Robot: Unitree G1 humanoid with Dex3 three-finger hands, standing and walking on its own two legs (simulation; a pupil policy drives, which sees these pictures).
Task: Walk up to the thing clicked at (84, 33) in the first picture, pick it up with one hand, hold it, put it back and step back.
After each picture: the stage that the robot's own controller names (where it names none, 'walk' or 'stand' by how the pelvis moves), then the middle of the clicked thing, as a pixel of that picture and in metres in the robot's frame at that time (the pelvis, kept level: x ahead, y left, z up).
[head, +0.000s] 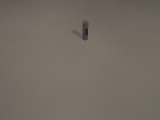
stand; (85, 30) +1.54 +0.01 -0.66
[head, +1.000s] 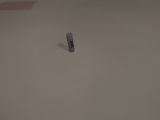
walk; (70, 42) +1.40 +0.27 -0.64
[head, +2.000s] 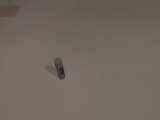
walk; (60, 69) +0.91 +0.32 -0.65
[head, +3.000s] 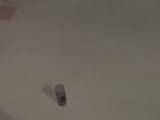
walk; (61, 96) +0.60 +0.21 -0.62
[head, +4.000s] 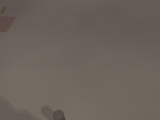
stand; out of the picture +0.43 +0.20 -0.64
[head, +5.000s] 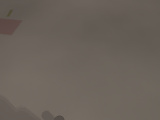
stand; out of the picture +0.41 +0.18 -0.65
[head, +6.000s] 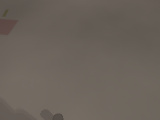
stand; out of the picture +0.43 +0.19 -0.66
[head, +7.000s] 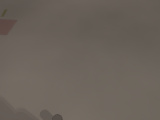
stand; out of the picture +0.42 +0.20 -0.66
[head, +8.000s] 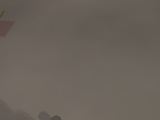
stand; out of the picture +0.41 +0.21 -0.66
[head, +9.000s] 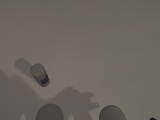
go down; (41, 76) +0.45 +0.22 -0.43
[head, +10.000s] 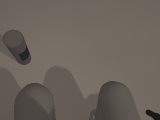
go down; (19, 50) +0.48 +0.26 -0.27
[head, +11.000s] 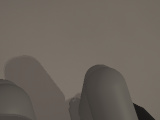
close in; out of the picture +0.46 +0.31 -0.17
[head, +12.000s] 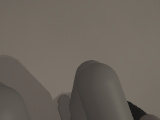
close; out of the picture +0.45 +0.32 -0.16
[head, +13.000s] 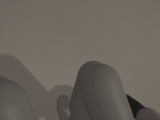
lift; out of the picture +0.40 +0.31 -0.16
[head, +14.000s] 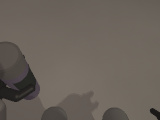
lift; (19, 77) +0.33 +0.20 +0.04
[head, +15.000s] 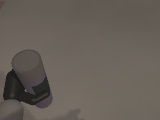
hold; (36, 84) +0.32 +0.17 +0.04
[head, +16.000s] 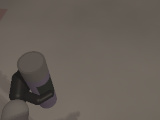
hold; (41, 84) +0.32 +0.16 +0.04
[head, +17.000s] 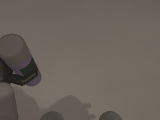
crouch; (24, 65) +0.39 +0.20 -0.02
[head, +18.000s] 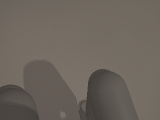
lower; out of the picture +0.48 +0.29 -0.07
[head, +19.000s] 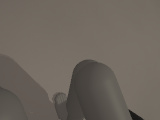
lower; out of the picture +0.45 +0.33 -0.16
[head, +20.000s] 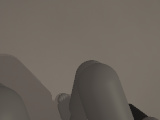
lower; out of the picture +0.43 +0.33 -0.16
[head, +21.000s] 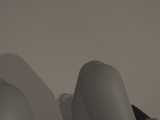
lower; out of the picture +0.43 +0.33 -0.15
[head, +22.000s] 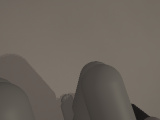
lower; out of the picture +0.42 +0.31 -0.16
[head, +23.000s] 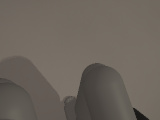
open; out of the picture +0.43 +0.29 -0.17
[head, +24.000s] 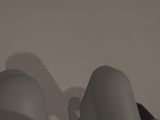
stand; out of the picture +0.44 +0.28 -0.18
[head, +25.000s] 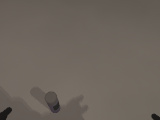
stand; (53, 103) +0.42 +0.18 -0.52
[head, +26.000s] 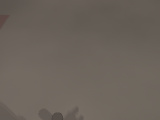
stand; out of the picture +0.41 +0.18 -0.60
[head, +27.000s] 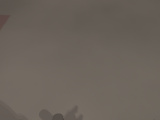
stand; out of the picture +0.40 +0.18 -0.60
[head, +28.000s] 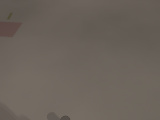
stand; out of the picture +0.42 +0.17 -0.65
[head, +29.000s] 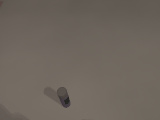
walk; (64, 98) +0.51 +0.19 -0.63
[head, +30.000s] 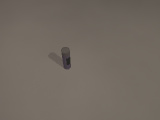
walk; (66, 58) +0.86 +0.16 -0.62
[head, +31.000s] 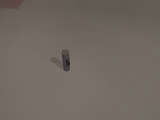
stand; (66, 60) +1.03 +0.21 -0.64
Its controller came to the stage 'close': yes
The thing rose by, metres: 0.68
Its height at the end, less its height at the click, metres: +0.00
